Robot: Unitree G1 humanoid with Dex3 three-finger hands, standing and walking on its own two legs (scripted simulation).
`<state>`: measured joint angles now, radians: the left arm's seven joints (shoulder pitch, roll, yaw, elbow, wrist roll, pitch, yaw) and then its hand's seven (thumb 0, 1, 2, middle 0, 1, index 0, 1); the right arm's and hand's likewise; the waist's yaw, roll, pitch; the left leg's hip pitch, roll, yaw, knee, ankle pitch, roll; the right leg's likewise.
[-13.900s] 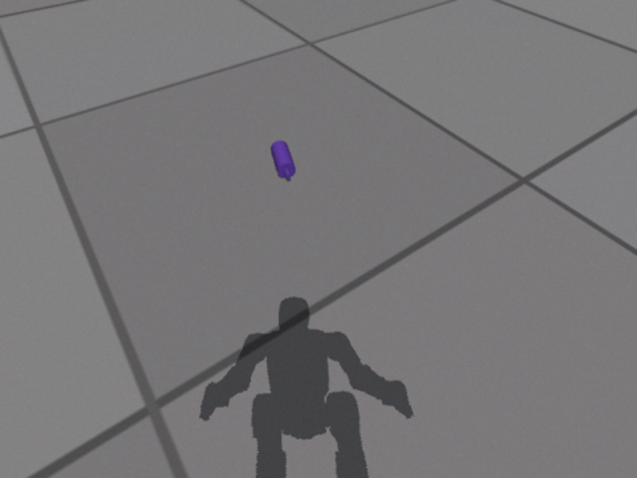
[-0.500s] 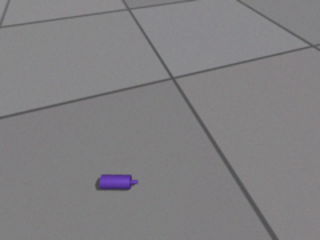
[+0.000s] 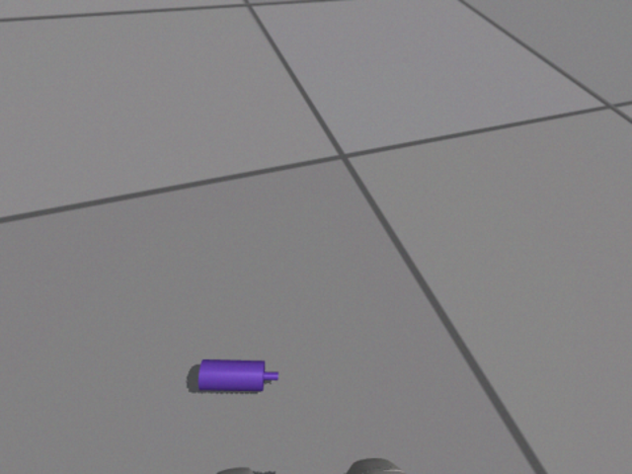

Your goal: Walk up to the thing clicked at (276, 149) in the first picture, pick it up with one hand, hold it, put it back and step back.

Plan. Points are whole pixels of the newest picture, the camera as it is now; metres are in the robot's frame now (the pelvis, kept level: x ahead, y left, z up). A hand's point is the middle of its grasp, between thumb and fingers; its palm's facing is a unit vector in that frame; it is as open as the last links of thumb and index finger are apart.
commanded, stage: walk up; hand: left
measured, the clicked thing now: (240, 375) +0.47 +0.17 -0.72
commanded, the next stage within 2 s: stand in 2.00 s
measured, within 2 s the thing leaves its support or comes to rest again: neither
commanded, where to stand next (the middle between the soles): +0.09 -0.04 m, yaw -1 degrees
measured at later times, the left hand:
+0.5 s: hand (157, 447) +0.18 +0.22 -0.14, palm faces -0.11 -0.92 -0.37, open 7.4 cm
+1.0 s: hand out of the picture +0.11 +0.21 -0.15, palm faces -0.04 -0.93 -0.36, open 7.4 cm
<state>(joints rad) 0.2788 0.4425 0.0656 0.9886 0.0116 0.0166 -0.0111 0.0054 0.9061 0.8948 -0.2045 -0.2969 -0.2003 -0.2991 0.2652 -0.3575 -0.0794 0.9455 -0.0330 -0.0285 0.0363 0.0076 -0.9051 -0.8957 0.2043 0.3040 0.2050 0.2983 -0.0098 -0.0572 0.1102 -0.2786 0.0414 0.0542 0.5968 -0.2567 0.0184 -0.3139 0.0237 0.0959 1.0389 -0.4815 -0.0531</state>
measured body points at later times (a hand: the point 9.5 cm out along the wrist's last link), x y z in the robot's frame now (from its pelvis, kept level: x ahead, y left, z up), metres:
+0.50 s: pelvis +0.05 -0.03 +0.00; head +0.10 -0.05 +0.44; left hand +0.18 +0.26 -0.12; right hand +0.12 -0.36 -0.13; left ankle +0.03 +0.11 -0.68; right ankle +0.08 -0.14 -0.73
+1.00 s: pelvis +0.02 -0.05 +0.00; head +0.04 -0.06 +0.45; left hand +0.11 +0.25 -0.12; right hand +0.11 -0.37 -0.12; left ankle +0.05 +0.09 -0.73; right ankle +0.03 -0.19 -0.73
